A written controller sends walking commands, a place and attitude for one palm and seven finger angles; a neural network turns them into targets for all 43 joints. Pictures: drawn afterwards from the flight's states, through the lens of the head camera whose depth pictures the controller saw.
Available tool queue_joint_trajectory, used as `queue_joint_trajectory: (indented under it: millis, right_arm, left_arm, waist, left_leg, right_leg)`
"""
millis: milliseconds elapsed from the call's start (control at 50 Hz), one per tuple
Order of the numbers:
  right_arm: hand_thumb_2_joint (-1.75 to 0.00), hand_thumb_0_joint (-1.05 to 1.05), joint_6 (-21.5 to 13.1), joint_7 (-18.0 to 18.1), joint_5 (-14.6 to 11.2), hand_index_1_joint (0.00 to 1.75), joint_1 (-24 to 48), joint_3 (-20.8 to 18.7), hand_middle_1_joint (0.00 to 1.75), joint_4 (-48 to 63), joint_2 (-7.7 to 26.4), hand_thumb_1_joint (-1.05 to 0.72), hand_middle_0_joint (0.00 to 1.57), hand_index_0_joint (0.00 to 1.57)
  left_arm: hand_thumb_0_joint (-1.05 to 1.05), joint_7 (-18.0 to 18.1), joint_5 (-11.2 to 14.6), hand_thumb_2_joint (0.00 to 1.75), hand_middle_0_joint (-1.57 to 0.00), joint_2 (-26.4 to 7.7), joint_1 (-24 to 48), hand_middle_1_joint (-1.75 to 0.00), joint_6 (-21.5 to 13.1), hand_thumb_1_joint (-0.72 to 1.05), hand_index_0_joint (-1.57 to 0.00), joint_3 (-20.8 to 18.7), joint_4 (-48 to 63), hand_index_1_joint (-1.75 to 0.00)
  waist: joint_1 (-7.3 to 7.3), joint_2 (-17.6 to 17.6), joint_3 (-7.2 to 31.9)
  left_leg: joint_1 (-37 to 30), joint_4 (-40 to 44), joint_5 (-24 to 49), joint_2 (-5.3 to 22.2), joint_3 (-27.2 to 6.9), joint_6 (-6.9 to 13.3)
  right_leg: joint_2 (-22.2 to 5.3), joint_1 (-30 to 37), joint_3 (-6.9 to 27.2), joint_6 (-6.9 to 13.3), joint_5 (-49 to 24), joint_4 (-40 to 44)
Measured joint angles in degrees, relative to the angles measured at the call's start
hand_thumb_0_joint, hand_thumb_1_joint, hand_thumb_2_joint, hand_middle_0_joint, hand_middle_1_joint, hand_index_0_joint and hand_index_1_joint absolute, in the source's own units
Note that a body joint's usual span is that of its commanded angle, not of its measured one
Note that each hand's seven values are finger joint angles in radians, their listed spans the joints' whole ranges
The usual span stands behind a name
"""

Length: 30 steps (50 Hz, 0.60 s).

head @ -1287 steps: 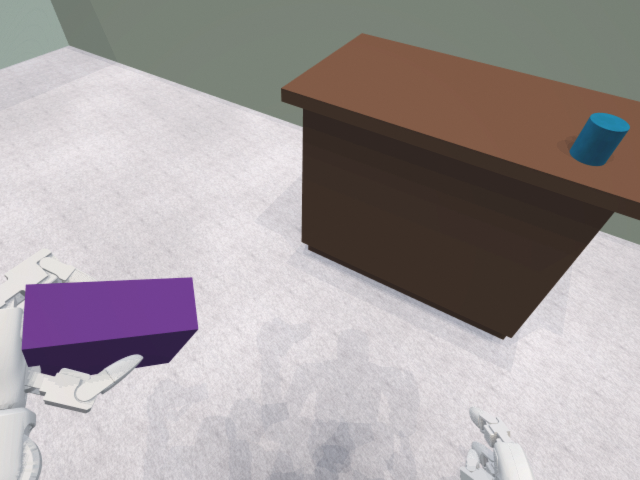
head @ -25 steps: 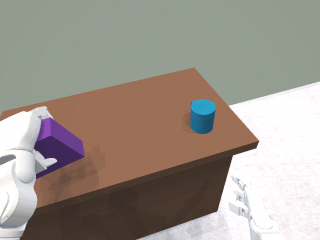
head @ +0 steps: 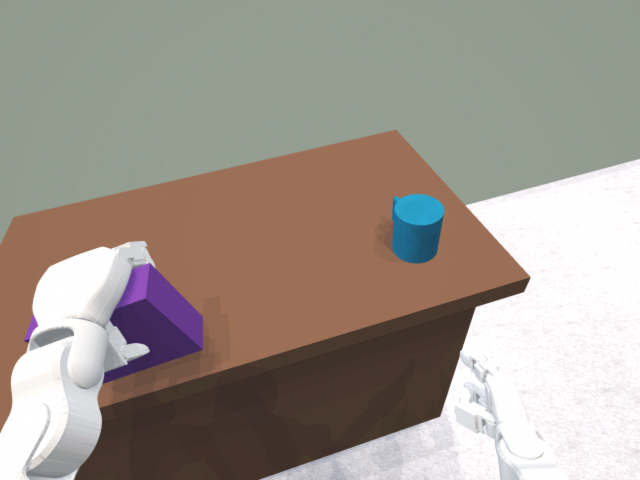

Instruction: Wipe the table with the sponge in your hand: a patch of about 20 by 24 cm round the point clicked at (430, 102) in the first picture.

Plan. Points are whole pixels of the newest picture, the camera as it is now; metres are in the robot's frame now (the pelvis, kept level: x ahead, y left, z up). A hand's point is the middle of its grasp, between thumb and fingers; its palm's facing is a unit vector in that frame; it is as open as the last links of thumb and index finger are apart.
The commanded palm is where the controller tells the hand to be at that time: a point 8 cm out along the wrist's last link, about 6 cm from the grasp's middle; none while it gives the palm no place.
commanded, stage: move the sponge above the wiping area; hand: left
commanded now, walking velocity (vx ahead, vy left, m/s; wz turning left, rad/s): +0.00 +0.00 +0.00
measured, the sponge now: (135, 335) +0.23 +0.28 +0.09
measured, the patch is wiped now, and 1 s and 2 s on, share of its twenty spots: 0.00 0.00 0.00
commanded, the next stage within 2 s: none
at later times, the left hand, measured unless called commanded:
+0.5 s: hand (138, 314) +0.24 +0.27 +0.11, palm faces -0.01 -0.07 -1.00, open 9.5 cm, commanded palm +0.22 +0.28 +0.20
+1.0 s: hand (142, 297) +0.26 +0.28 +0.11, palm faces +0.04 -0.04 -1.00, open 9.5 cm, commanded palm +0.23 +0.29 +0.19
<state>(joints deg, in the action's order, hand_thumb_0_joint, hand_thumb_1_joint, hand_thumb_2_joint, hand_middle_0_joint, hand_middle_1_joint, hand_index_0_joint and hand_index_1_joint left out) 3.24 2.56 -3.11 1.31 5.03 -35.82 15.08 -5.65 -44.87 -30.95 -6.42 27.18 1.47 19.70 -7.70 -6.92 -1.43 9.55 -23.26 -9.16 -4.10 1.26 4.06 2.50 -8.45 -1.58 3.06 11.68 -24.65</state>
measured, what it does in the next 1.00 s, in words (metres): stands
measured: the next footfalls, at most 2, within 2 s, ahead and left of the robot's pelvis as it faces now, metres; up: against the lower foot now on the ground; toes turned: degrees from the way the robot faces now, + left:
none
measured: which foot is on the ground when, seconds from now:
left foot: down 0.00-1.00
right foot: down 0.00-1.00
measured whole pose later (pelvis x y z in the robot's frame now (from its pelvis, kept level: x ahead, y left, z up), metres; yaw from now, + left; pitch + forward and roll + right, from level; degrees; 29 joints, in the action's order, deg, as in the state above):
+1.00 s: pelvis +0.03 -0.03 +0.00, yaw +0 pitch -3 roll +0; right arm 1.4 4.0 -2.0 -3.4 2.7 -37.8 15.3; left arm -1.7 -48.1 -35.1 -5.7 12.9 -1.8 7.1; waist -7.6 -4.6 -0.7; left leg 9.6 -25.3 -12.5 -1.9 0.6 1.8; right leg 4.9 -7.6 -1.7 5.6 13.7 -24.4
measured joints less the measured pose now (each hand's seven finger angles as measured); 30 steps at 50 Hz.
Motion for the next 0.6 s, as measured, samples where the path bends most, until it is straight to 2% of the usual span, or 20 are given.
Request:
queue_joint_trajectory:
  millis: [80,160,220,280,320,380,460,500,560,600]
  right_arm:
    - [-0.90,0.01,-0.11,0.57,1.00,0.30,-0.50,-0.15,0.30,-0.82,0.24,-0.90,0.20,0.20]
    - [-0.90,0.01,-0.54,0.50,1.10,0.30,-0.99,-0.48,0.30,-2.71,-0.23,-0.90,0.20,0.20]
    - [-0.90,0.01,-0.69,0.05,0.65,0.30,-0.99,-0.49,0.30,-3.58,-0.68,-0.90,0.20,0.20]
    - [-0.90,0.01,-0.56,-0.10,0.17,0.30,-1.06,-0.46,0.30,-3.18,-0.59,-0.90,0.20,0.20]
    - [-0.90,0.01,-0.59,0.02,-0.13,0.30,-1.07,-0.43,0.30,-2.41,-0.19,-0.90,0.20,0.20]
    - [-0.90,0.01,-0.64,0.43,-0.18,0.30,-1.01,-0.52,0.30,-1.40,0.51,-0.90,0.20,0.20]
    - [-0.90,0.01,-0.87,1.21,0.48,0.30,-1.17,-0.71,0.30,-1.18,0.96,-0.90,0.20,0.20]
    - [-0.90,0.01,-1.08,1.52,0.82,0.30,-1.33,-0.71,0.30,-1.77,0.83,-0.90,0.20,0.20]
    - [-0.90,0.01,-1.62,1.68,1.02,0.30,-2.14,-1.01,0.30,-2.62,0.22,-0.90,0.20,0.20]
    - [-0.90,0.01,-1.78,1.45,0.95,0.30,-2.50,-1.10,0.30,-3.20,-0.14,-0.90,0.20,0.20]
  left_arm:
    - [0.00,0.49,-2.78,1.00,-0.80,-1.76,0.21,-1.38,-3.59,-0.44,-0.80,3.89,-1.34,-1.38]
    - [0.00,3.81,-3.85,1.00,-0.80,-3.25,3.66,-1.38,-5.25,-0.44,-0.81,2.43,-5.07,-1.37]
    - [0.00,5.10,-2.31,1.00,-0.80,-3.00,5.55,-1.38,-3.52,-0.44,-0.81,-1.06,-6.86,-1.37]
    - [0.00,4.21,-1.05,1.00,-0.80,-2.27,5.78,-1.38,-1.09,-0.44,-0.80,-3.23,-7.32,-1.38]
    - [0.00,2.96,-0.86,1.00,-0.80,-1.66,5.13,-1.38,-0.05,-0.44,-0.80,-3.12,-7.37,-1.38]
    - [0.00,0.89,-1.49,1.00,-0.80,-0.97,3.99,-1.39,-0.27,-0.43,-0.80,-0.94,-8.01,-1.38]
    - [0.00,-0.35,-3.54,1.00,-0.80,-1.17,3.57,-1.38,-3.46,-0.44,-0.80,2.69,-9.73,-1.38]
    - [0.00,0.19,-4.19,1.00,-0.80,-2.08,4.03,-1.38,-5.89,-0.44,-0.80,2.97,-10.88,-1.38]
    - [0.00,2.40,-3.90,1.00,-0.80,-3.11,5.19,-1.38,-8.95,-0.44,-0.81,1.24,-12.37,-1.37]
    - [0.00,3.85,-3.13,1.00,-0.80,-3.63,5.53,-1.38,-9.52,-0.44,-0.81,-1.00,-12.92,-1.37]
  waist:
    - [-1.00,0.62,-0.70]
    - [-1.57,0.91,-0.25]
    - [-1.13,0.96,0.36]
    - [-0.29,0.71,0.85]
    - [0.14,0.41,0.87]
    - [0.54,0.15,0.35]
    - [0.40,0.43,-0.48]
    - [0.05,0.81,-0.74]
    - [-0.23,1.37,-0.60]
    - [-0.23,1.59,-0.27]
  left_leg:
    - [-0.39,-0.46,-0.29,0.03,0.26,-0.06]
    - [-0.94,-0.70,-0.59,0.36,0.13,-0.40]
    - [-1.27,-0.40,-0.51,0.60,-0.03,-0.67]
    - [-1.21,-0.04,-0.27,0.66,-0.31,-0.81]
    - [-0.87,0.01,-0.15,0.70,-0.39,-0.83]
    - [-0.41,0.07,0.07,0.61,-0.48,-0.83]
    - [-0.13,-0.13,0.04,0.65,-0.48,-0.95]
    - [-0.27,-0.30,-0.20,0.90,-0.38,-1.13]
    - [-0.67,-0.49,-0.66,1.32,-0.50,-1.49]
    - [-0.97,-0.52,-0.98,1.66,-0.40,-1.73]
  right_leg:
    - [0.05,0.11,0.26,0.24,0.52,-0.96]
    - [0.39,0.91,0.19,0.54,0.51,-0.66]
    - [0.65,1.42,0.09,0.73,0.21,0.05]
    - [0.73,1.53,-0.16,0.79,-0.07,0.68]
    - [0.76,1.24,-0.23,0.81,-0.22,0.79]
    - [0.68,0.64,-0.34,0.85,-0.22,0.51]
    - [0.72,0.18,-0.35,1.08,0.06,-0.08]
    - [0.98,0.33,-0.23,1.35,0.16,-0.09]
    - [1.43,1.04,-0.27,1.72,0.19,0.45]
    - [1.79,1.50,-0.11,1.95,0.15,0.93]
